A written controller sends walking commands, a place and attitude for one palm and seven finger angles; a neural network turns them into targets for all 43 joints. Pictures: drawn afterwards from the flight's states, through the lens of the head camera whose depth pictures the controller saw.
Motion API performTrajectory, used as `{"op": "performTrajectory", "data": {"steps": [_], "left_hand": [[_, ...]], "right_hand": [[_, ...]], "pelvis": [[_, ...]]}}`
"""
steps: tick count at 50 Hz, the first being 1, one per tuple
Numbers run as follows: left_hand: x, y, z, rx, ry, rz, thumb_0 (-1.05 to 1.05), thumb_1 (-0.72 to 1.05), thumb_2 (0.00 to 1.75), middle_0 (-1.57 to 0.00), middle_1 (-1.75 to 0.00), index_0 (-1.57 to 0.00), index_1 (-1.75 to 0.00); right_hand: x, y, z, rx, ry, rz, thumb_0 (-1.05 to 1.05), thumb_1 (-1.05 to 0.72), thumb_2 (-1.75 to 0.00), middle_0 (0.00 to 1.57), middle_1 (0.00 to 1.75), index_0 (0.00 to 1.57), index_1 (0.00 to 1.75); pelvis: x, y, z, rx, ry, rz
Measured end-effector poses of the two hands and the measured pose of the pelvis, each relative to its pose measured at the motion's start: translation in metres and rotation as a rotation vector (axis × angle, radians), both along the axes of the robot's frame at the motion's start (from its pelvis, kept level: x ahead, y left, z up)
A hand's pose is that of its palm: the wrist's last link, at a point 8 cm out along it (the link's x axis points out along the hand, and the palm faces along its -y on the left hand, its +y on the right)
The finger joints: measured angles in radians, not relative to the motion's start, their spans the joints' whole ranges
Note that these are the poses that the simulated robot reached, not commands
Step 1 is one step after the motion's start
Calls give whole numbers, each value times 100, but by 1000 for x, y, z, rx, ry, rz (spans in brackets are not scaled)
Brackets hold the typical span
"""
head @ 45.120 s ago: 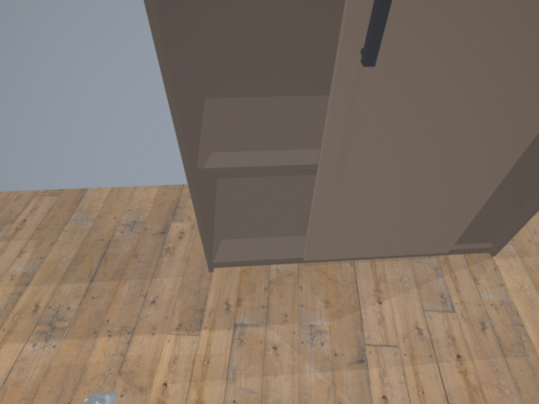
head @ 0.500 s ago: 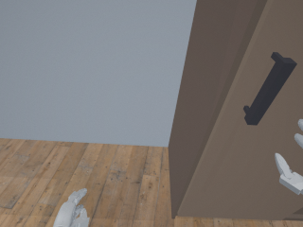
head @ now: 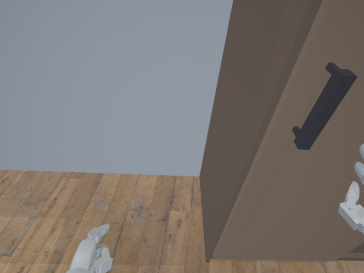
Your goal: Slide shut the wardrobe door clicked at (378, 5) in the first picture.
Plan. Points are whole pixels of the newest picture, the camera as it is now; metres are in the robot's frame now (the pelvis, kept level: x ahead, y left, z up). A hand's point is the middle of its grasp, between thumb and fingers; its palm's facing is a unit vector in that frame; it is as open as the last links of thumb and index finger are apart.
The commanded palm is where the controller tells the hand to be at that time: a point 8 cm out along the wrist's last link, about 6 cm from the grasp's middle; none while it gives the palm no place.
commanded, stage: step back with the hand held close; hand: right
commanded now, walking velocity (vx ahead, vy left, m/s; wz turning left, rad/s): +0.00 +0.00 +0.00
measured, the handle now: (316, 108) +0.36 -0.27 +0.24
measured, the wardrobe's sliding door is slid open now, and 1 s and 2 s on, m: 0.01 0.01 0.01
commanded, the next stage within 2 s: stop stepping back and stand still in 1.32 s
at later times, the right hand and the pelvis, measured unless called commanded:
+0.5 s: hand out of the picture +0.16 -0.29 +0.16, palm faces +0.37 +0.78 -0.50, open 7.4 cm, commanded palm +0.10 -0.32 +0.17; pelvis -0.05 -0.03 -0.01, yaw +2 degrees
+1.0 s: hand out of the picture +0.09 -0.34 +0.16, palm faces +0.48 +0.77 -0.42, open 7.4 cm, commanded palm +0.02 -0.37 +0.17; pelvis -0.11 -0.07 -0.02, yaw -2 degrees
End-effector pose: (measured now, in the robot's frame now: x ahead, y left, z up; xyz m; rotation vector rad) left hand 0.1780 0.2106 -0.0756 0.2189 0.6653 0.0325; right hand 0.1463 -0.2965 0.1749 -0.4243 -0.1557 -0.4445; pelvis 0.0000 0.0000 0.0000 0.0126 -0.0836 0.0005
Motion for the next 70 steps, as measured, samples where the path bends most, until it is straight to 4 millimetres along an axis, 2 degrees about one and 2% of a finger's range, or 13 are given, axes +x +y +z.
{"op": "performTrajectory", "data": {"steps": [3,9,16,20,27,40,48,55,59,61,65,68,70], "left_hand": [[-4,3,-1,5,10,7,1,90,90,-20,-30,-21,-30],[-14,13,0,24,36,46,1,90,90,-20,-30,-21,-30],[-36,24,1,53,62,142,1,91,90,-20,-30,-21,-30],[-52,22,2,72,74,173,1,91,90,-20,-30,-21,-30],[-75,7,3,88,63,161,1,91,90,-20,-30,-21,-30],[-99,-30,-11,80,79,63,1,90,90,-20,-30,-21,-30],[-106,-46,1,123,41,46,2,90,90,-20,-30,-21,-30],[-118,-64,23,110,17,36,1,90,90,-20,-30,-21,-30],[-126,-74,27,94,3,25,1,90,90,-20,-30,-21,-30],[-131,-76,20,94,-15,17,1,90,90,-20,-30,-21,-30],[-157,-79,3,121,-25,75,1,90,90,-20,-30,-21,-30],[-191,-86,3,121,-24,127,1,91,90,-20,-30,-21,-30],[-218,-93,10,126,-17,139,1,91,90,-20,-30,-21,-30]], "right_hand": [[-1,0,-1,0,2,1,2,-89,-90,21,30,21,30],[3,-6,11,-87,-36,4,2,-89,-90,21,30,21,30],[4,-1,-5,-98,52,94,2,-89,-90,21,30,21,30],[-6,-9,-5,-129,56,118,2,-89,-90,21,30,21,30],[-35,-34,4,-174,-19,74,2,-89,-90,21,30,22,30],[-87,-61,-8,-163,-73,-13,2,-89,-90,21,30,21,30],[-103,-73,-8,-159,-151,40,2,-89,-90,21,30,21,30],[-117,-97,6,-130,-161,15,2,-89,-90,21,30,21,30],[-128,-95,2,-92,-137,59,2,-89,-90,21,30,21,30],[-133,-90,-3,-113,-150,105,2,-89,-90,20,30,21,30],[-131,-88,-14,-121,-209,221,2,-89,-90,21,30,21,30],[-127,-96,-12,-94,-262,270,2,-89,-90,21,30,21,30],[-134,-103,-5,-85,-286,291,2,-89,-90,21,30,21,30]], "pelvis": [[-1,1,0,0,-3,0],[-9,0,-1,11,48,7],[-21,-13,-2,6,88,29],[-31,-19,-4,6,92,32],[-53,-32,-9,13,81,29],[-88,-48,-18,30,90,-41],[-107,-61,-20,59,75,-32],[-122,-73,-2,112,134,-24],[-137,-79,-1,102,181,10],[-150,-82,-12,60,182,55],[-170,-97,-31,84,109,119],[-192,-108,-33,101,59,108],[-210,-115,-28,108,39,99]]}}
